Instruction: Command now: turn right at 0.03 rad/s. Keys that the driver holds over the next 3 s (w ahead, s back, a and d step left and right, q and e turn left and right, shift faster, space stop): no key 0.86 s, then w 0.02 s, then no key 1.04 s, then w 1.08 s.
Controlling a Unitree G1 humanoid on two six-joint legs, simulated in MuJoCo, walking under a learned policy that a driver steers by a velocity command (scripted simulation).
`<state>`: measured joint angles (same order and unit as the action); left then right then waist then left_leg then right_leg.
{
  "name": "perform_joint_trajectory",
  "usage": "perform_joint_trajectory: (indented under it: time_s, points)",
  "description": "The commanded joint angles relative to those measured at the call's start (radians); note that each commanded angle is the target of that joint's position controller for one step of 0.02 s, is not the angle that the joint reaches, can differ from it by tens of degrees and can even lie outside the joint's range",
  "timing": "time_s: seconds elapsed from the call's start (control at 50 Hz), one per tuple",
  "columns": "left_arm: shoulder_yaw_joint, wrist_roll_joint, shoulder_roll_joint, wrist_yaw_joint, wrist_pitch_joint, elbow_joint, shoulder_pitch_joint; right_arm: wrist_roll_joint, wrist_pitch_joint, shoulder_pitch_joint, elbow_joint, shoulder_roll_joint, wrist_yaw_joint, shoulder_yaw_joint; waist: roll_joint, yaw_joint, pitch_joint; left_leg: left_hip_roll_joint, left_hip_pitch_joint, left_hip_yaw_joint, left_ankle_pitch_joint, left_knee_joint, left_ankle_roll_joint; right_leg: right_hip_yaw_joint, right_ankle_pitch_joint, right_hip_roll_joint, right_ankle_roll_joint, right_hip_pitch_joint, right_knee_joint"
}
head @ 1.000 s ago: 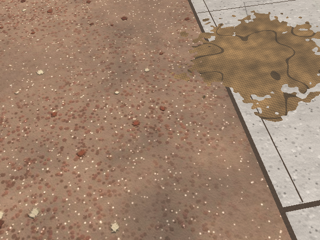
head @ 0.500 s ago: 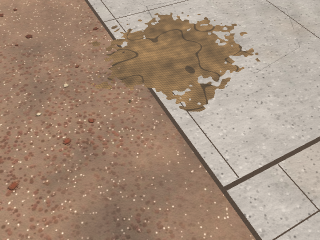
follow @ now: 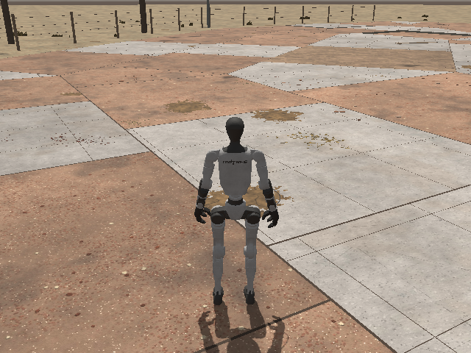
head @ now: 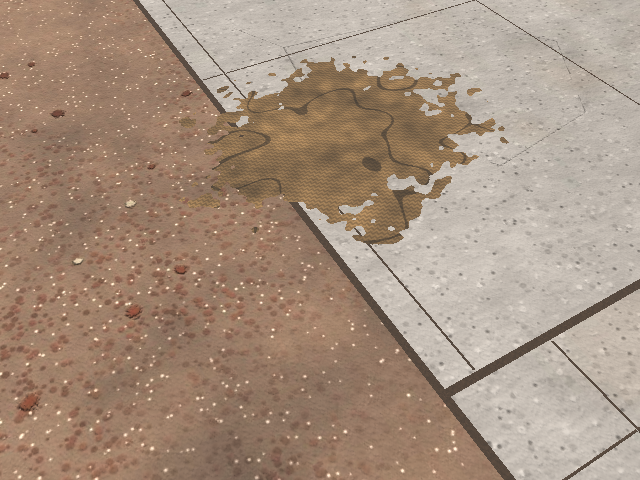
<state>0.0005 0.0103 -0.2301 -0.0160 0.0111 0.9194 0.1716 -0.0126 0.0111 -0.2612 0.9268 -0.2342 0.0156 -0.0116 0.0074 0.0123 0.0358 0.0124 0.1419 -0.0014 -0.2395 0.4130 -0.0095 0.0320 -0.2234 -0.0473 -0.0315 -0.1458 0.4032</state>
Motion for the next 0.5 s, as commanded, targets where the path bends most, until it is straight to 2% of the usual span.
perform_joint_trajectory:
  time_s: [0.02,0.26,0.5]
  points:
    - [-0.028,-0.001,-0.112,-0.004,-0.013,0.001,0.016,0.002,-0.017,-0.012,-0.005,-0.107,0.007,-0.02,-0.048,-0.01,-0.005,0.082,0.012,-0.09,0.128,-0.092,0.032,0.103,0.118,0.109,-0.025,-0.001,-0.073]
    - [-0.014,-0.002,-0.094,-0.014,-0.011,0.136,0.078,0.002,-0.016,-0.021,0.096,-0.084,0.014,-0.007,-0.011,-0.009,0.02,0.081,0.014,-0.098,0.073,-0.109,0.051,0.094,0.086,0.108,-0.006,-0.029,-0.097]
    - [-0.001,-0.002,-0.059,-0.02,-0.012,0.204,0.129,0.004,-0.018,-0.046,0.159,-0.049,0.017,0.006,-0.017,-0.014,0.03,0.072,0.036,-0.097,0.072,-0.109,0.054,0.085,0.093,0.113,-0.001,-0.033,-0.086]
